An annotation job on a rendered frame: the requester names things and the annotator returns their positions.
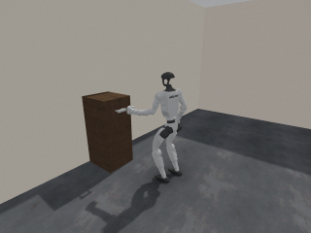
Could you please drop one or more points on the cabinet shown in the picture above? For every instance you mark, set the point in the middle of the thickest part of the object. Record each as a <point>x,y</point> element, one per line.
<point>109,141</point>

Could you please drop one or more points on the drawer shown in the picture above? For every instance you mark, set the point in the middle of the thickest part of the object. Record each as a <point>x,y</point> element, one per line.
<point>111,109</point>

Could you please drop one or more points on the robot left forearm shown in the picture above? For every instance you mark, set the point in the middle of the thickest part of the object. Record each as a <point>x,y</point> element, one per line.
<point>142,112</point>

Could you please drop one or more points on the robot torso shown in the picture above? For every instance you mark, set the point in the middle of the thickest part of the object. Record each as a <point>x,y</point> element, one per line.
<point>169,108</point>

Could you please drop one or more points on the robot right forearm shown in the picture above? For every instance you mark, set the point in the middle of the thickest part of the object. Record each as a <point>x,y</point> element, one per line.
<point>179,115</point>

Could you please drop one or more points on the robot right foot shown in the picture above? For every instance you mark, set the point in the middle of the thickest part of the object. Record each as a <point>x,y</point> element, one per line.
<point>172,170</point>

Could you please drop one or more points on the handle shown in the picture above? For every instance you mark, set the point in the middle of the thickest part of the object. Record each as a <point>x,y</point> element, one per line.
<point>121,110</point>

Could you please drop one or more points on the robot right upper arm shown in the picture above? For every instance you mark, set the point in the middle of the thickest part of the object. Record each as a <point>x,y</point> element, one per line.
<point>182,100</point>

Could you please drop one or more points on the robot left hand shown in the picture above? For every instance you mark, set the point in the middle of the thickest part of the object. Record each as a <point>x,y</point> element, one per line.
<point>129,110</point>

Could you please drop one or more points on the robot left upper arm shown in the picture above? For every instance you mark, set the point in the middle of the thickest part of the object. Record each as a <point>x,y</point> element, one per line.
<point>159,96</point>

